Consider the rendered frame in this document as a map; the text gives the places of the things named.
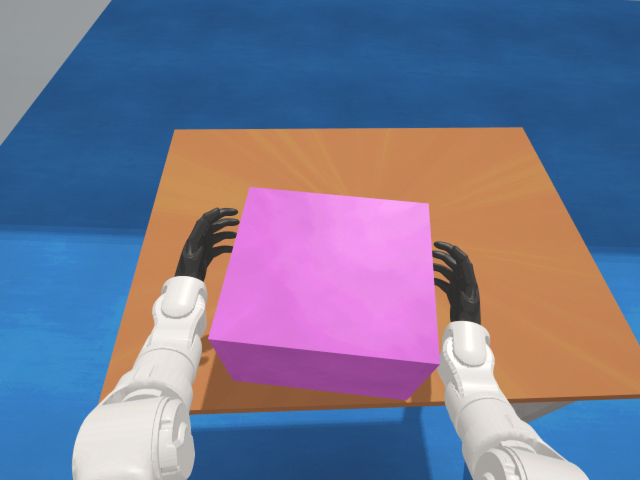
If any robot right hand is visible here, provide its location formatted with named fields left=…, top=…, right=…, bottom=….
left=432, top=241, right=481, bottom=325

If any robot left forearm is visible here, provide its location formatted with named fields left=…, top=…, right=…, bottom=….
left=72, top=276, right=208, bottom=480

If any robot right forearm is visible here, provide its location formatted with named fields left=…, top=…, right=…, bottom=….
left=437, top=321, right=569, bottom=479

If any robot left hand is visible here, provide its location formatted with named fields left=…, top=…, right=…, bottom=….
left=174, top=207, right=240, bottom=282

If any table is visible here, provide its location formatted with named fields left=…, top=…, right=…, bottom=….
left=98, top=127, right=640, bottom=423

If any right robot upper arm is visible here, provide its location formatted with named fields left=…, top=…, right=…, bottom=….
left=473, top=446, right=589, bottom=480

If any left robot upper arm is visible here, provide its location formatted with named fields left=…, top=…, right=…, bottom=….
left=75, top=396, right=195, bottom=480

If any carton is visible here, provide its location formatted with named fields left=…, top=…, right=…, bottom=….
left=208, top=187, right=440, bottom=400

